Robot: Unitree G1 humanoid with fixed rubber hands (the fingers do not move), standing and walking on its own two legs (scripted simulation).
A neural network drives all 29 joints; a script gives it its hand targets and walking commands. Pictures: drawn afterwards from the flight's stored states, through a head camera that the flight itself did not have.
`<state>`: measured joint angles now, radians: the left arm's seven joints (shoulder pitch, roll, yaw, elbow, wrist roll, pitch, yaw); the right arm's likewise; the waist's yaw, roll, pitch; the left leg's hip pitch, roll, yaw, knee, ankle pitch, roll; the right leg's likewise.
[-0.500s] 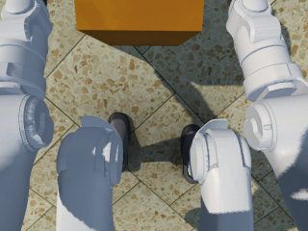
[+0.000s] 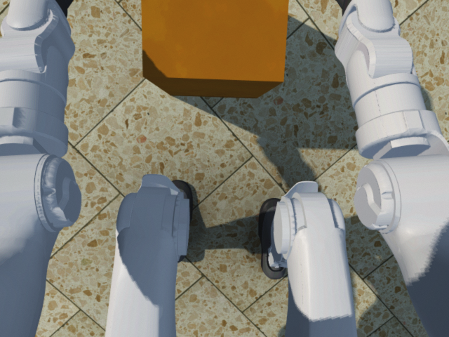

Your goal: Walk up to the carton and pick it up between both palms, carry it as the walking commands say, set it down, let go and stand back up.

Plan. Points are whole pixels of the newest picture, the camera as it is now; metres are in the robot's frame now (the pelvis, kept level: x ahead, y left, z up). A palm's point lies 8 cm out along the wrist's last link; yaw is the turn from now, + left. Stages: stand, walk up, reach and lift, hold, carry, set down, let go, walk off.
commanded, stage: set down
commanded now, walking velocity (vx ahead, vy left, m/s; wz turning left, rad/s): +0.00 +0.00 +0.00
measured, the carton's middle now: (215, 30) +0.57 +0.06 -0.28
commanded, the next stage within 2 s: let go in 1.04 s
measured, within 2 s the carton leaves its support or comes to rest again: neither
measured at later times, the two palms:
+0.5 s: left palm out of the picture +0.54 +0.27 +0.02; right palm out of the picture +0.58 -0.14 +0.03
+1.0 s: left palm out of the picture +0.54 +0.28 +0.17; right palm out of the picture +0.57 -0.14 +0.17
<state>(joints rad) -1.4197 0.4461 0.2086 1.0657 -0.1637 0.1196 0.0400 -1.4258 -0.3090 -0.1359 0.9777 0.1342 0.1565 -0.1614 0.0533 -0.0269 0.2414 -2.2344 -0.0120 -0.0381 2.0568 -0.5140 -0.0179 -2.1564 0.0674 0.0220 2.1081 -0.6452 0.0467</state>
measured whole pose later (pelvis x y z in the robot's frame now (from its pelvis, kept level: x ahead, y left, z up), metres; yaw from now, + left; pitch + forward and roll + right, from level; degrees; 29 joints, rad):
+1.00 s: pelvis +0.04 +0.01 +0.26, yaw +1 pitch +45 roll -2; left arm -1.16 0.34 0.39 0.91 0.05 0.17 -0.09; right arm -1.17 -0.22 -0.36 0.86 -0.08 0.20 -0.02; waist 0.04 -0.03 -0.04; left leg -1.54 -0.01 -0.03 1.00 -0.24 0.00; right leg -1.49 0.03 0.05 1.03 -0.33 0.04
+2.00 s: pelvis +0.12 -0.01 +0.37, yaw +2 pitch +0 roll +0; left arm 0.24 0.22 0.06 0.41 0.01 0.07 -0.08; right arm 0.23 -0.21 -0.05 0.42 -0.01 0.07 0.06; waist 0.00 -0.02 0.08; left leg -0.22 0.00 -0.03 0.43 -0.21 -0.02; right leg -0.16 0.01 0.04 0.45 -0.29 0.00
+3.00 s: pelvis +0.14 +0.01 +0.37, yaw +1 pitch -1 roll +0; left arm 0.20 0.35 0.03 0.78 0.03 0.01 0.02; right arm 0.15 -0.33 -0.03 0.84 -0.03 0.00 -0.02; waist 0.00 -0.02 0.01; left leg -0.18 -0.01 -0.01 0.47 -0.28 0.00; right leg -0.11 0.01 0.06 0.44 -0.32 0.01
